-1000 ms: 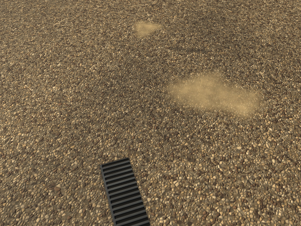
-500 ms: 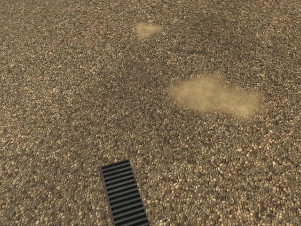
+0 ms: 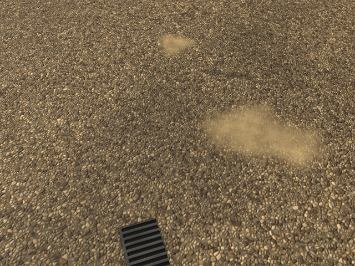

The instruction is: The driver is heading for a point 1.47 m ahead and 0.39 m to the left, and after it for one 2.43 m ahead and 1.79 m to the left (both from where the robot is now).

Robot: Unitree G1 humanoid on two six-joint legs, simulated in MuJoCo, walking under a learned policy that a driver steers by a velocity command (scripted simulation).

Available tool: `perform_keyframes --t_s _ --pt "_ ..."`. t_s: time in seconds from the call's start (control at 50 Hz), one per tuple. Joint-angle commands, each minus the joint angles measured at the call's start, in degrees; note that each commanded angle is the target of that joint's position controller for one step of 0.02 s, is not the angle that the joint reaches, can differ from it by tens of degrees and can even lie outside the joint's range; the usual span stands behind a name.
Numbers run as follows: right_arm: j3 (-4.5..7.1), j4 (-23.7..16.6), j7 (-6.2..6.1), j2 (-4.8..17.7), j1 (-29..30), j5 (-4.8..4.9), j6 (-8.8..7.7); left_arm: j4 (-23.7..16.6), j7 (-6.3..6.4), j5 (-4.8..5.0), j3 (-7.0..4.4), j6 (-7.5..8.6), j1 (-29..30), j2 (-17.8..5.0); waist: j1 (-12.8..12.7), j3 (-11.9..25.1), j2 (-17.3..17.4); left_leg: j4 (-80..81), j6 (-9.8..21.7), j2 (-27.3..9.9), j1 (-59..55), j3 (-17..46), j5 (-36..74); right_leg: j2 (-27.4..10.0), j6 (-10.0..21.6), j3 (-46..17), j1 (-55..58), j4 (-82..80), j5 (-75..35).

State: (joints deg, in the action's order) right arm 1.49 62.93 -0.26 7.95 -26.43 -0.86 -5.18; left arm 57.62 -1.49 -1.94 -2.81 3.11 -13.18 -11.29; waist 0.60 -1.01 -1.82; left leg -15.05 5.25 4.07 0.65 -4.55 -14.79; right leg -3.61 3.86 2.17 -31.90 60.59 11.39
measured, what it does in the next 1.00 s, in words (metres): walks ahead: right foot, then left foot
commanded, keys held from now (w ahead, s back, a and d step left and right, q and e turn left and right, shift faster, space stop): w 0.56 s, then w+q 0.44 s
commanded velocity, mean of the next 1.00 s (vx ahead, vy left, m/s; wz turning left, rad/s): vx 0.49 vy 0.00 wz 0.14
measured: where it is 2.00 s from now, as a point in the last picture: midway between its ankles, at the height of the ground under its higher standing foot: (138, 155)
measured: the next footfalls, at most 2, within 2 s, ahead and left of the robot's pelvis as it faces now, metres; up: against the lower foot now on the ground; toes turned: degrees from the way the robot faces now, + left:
right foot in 0.26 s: +0.32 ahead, -0.07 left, +0.00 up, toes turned -4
left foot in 0.82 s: +0.62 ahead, +0.08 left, +0.00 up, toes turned +10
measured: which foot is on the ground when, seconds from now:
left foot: down 0.00-0.24, up 0.26-0.80, down 0.82-1.00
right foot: up 0.00-0.24, down 0.26-0.84, up 0.86-1.00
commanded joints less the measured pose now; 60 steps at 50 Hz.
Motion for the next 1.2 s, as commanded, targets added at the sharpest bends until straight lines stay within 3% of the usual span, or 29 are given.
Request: perform_keyframes --t_s 0.02,0.1,0.16,0.2,0.22,0.24,0.26,0.28,0.3,0.32,0.34,0.38,0.42,0.46,0.56,0.62,0.7,0.76,0.8,0.82,0.84,0.86,0.88,0.92,0.96,1.0,1.04,1.12,1.2 --pt "0.23 -0.24 -0.34 5.79 -6.03 -0.05 -0.78 -3.66 -0.33 0.18 -0.11 -0.46 3.97 -1.07 0.04 -6.89 5.9 6.79 3.77 -14.37 -0.17 9.06 28.14 0.1 -1.03 2.35 -9.76 -4.2 -3.49" --pt "-0.32 0.02 -0.78 5.71 -7.16 -0.03 -1.09 -7.32 -0.45 0.93 0.8 -0.33 13.83 0.24 1.48 -8.29 6.77 6.87 3.32 -13.27 0.64 6.13 35.58 2.6 -0.64 5.41 -4.83 -19.64 -8.17" --pt "-0.12 0.42 -1.21 7.05 -7.06 -0.18 -1.38 -8.23 -0.01 1.13 0.56 -0.19 14.59 -1.22 0.44 -7.2 7.48 4.25 3.24 -14.86 -2.53 5.17 46.13 4.54 1.88 6.28 1.21 -25.63 -7.75" --pt "0.29 0.25 -1.52 8.42 -5.32 -0.34 -1.49 -6.74 0.74 1.06 -0.36 0.26 8.49 -3.15 -2.85 -3.19 8.02 -4.06 2.67 -15.5 -5.56 4.22 59.91 7.1 4.2 6.36 8.63 -26.66 -4.4" --pt "0.52 0.12 -1.58 9.08 -4.44 -0.57 -1.26 -4.46 1.16 1.16 -1.13 0.64 1.36 -4.37 -5.76 0.56 8.09 -12.25 2.58 -15.45 -6.42 4.0 62.42 8.16 5.38 5.72 14.93 -28.04 -3.15" --pt "0.73 -0.15 -1.41 9.63 -3.15 -0.21 -0.95 -1.66 1.6 0.86 -1.91 1.08 -7.12 -5.38 -9.61 4.48 7.16 -23.12 2.19 -14.25 -3.03 3.05 57.03 7.57 6.49 4.83 25.17 -32.78 -5.4" --pt "0.26 -1.36 -0.95 7.79 -3.52 0.22 -0.88 0.1 2.13 -0.62 -3.17 1.33 -15.39 -9.31 -11.96 9.89 2.98 -39.25 1.93 -11.61 7.45 1.66 38.22 -2.73 8.97 -6.42 37.89 -34.27 3.24" --pt "-0.68 -2.27 -0.12 0.71 -10.51 1.78 -0.5 -0.32 1.74 -1.63 -4.09 1.14 -16.35 -13.35 -6.83 15.23 -9.08 -62.52 0.04 -0.11 27.89 0.64 -12.62 -20.25 17.93 -37.44 50.53 -39.97 6.69" --pt "0.88 -2.69 -0.16 6.78 -6.0 0.71 -0.16 -0.45 1.04 0.94 -3.91 0.59 -11.72 -11.47 -6.56 13.06 -1.83 -66.57 1.24 -1.55 33.37 7.86 -11.35 -18.36 17.9 -42.61 45.82 -46.32 14.7" --pt "1.24 -5.06 0.01 7.54 -0.02 0.27 -0.32 -1.52 0.88 1.56 -2.89 0.76 -5.3 -8.18 -4.18 3.85 -0.72 -64.08 1.59 -4.7 36.03 7.82 -5.63 -16.92 15.59 -33.46 37.32 -48.29 15.52" --pt "1.28 -5.64 0.14 6.96 2.92 -0.06 -0.53 -1.66 0.65 1.35 -2.01 1.38 -2.68 -4.73 -2.98 -0.44 2.74 -60.71 1.55 -6.52 34.23 7.61 -2.33 -14.46 13.71 -27.49 30.16 -50.31 8.81" --pt "1.25 -5.15 0.56 4.68 1.77 -1.21 0.65 -0.05 1.27 1.06 -0.71 2.43 -3.44 -1.28 0.61 -2.0 2.41 -55.2 0.4 -8.65 28.14 7.49 -0.89 -9.93 10.3 -18.05 22.43 -51.65 -2.13" --pt "1.24 -5.32 1.08 3.33 1.61 -1.45 1.81 1.34 1.63 1.13 -0.47 3.35 -6.64 -1.95 1.68 -1.98 1.28 -51.91 -0.75 -8.91 27.12 6.35 -0.63 -8.51 9.71 -13.73 21.27 -52.08 -9.55" --pt "1.44 -6.87 1.44 3.96 5.57 -1.51 2.65 1.95 1.71 1.25 -0.61 3.74 -8.88 -3.87 1.77 -3.19 0.37 -48.41 -1.71 -9.7 30.5 4.94 1.9 -7.49 9.24 -10.6 21.43 -53.28 -11.7" --pt "1.32 -11.81 1.96 5.03 19.63 -0.7 2.91 2.47 1.62 1.41 0.04 3.43 -14.24 -3.91 -1.39 -5.38 -0.79 -34.25 -3.61 -9.92 36.89 1.64 12.07 -5.12 6.72 -6.02 25.6 -54.27 -19.93" --pt "0.65 -13.19 2.12 3.96 24.53 -0.05 2.74 3.11 1.96 1.25 0.23 3.65 -16.97 -4.12 -2.94 -5.16 -1.97 -26.15 -2.87 -8.07 35.5 -0.32 15.88 -5.14 5.23 -2.23 29.54 -53.85 -24.78" --pt "0.54 -14.94 2.14 4.44 28.73 -0.12 2.34 4.32 2.82 0.49 0.34 3.61 -19.38 -4.05 -3.75 -6.11 -2.07 -20.22 -0.11 -5.85 35.43 -1.24 13.64 -7.9 5.05 1.22 37.18 -51.61 -31.3" --pt "1.39 -14.03 1.67 5.78 23.96 -0.59 1.8 4.05 3.69 0.34 -0.03 3.53 -17.02 -5.77 -0.49 -2.78 -3.29 -18.18 3.35 -1.83 27.8 -3.68 6.82 -9.33 4.15 4.33 40.98 -41.91 -53.41" --pt "2.82 -10.02 1.17 7.8 11.38 -0.9 1.23 3.31 3.81 0.4 -0.56 2.79 -15.09 -7.56 4.86 3.88 -3.18 -13.8 6.02 1.5 14.85 -4.54 5.74 -8.89 3.4 6.14 39.81 -24.33 -57.24" --pt "4.05 -7.9 0.86 10.63 3.48 -1.87 1.01 2.03 3.68 0.87 -0.56 2.72 -13.65 -7.8 8.6 7.72 -1.99 -12.0 8.57 -2.88 2.15 1.89 5.51 -7.91 2.4 7.1 29.8 -10.95 -45.39" --pt "6.08 -8.17 0.39 17.23 -1.85 -2.58 1.28 -1.12 2.68 2.66 0.14 2.97 -16.13 -3.68 7.83 14.61 9.44 -10.98 17.41 -19.99 -15.84 28.66 5.14 0.69 -0.42 8.68 8.01 13.47 -11.86" --pt "5.97 -7.82 1.12 16.82 0.64 -0.64 2.24 -2.32 2.08 1.73 -0.6 3.34 -13.62 -5.72 5.79 16.61 8.28 -2.38 20.71 -24.62 -18.1 47.01 6.13 7.16 -0.58 -1.38 -3.27 22.87 16.54" --pt "5.58 -8.63 1.23 15.7 6.2 0.31 2.49 -4.8 1.73 1.16 -0.73 3.8 -7.62 -6.18 3.69 7.34 4.86 -0.66 18.35 -22.46 -10.85 38.51 2.74 2.65 0.06 -4.93 -8.93 21.43 11.3" --pt "4.17 -9.54 1.09 10.4 10.95 0.26 2.16 -5.79 1.59 0.97 -0.86 4.14 -4.67 -5.81 0.07 -0.55 -0.68 2.55 13.38 -17.86 2.9 28.04 11.15 -0.97 -0.64 -4.48 -4.92 12.49 5.15" --pt "3.44 -9.37 0.49 8.97 10.8 0.7 1.32 -6.29 1.45 -0.52 -0.7 2.01 -5.87 -4.27 -2.5 -0.78 1.02 3.31 11.01 -13.62 9.17 21.89 17.94 -2.18 -2.6 -4.31 0.56 6.72 4.83" --pt "3.75 -9.01 0.32 10.88 8.22 0.92 0.49 -7.47 1.12 -0.9 -0.68 0.49 -4.53 -3.8 -2.74 -0.53 2.15 3.5 10.88 -11.78 10.35 19.62 22.86 -2.0 -4.2 -2.98 0.22 3.37 3.79" --pt "3.99 -9.09 0.24 12.27 5.81 0.99 0.47 -9.77 0.89 -0.83 -0.74 -0.17 0.45 -4.3 -1.63 -1.47 3.43 4.27 9.89 -10.54 10.41 19.0 23.51 -2.12 -5.56 -2.02 -2.68 -1.24 -0.26" --pt "3.85 -9.22 0.24 12.15 0.03 0.87 1.07 -14.1 0.51 -0.44 -0.67 -0.54 10.84 -5.13 2.21 -1.98 5.25 3.48 6.74 -9.69 5.1 20.46 26.19 -1.13 -6.55 -1.62 -8.19 -10.71 -7.98" --pt "3.88 -9.84 -0.25 12.73 -3.5 0.45 1.42 -17.46 0.09 -0.11 0.01 -0.28 18.08 -5.2 4.64 -1.82 6.01 1.02 6.72 -9.99 -1.26 22.48 29.5 0.92 -6.18 -1.92 -10.13 -17.98 -10.06"
Velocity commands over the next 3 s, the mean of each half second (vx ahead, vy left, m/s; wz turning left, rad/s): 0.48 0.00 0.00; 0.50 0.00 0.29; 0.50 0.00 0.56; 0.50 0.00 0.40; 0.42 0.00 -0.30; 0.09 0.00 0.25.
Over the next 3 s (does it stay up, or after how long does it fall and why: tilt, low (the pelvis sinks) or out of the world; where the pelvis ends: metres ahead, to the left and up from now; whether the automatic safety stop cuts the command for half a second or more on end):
stays up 1.28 0.42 -0.02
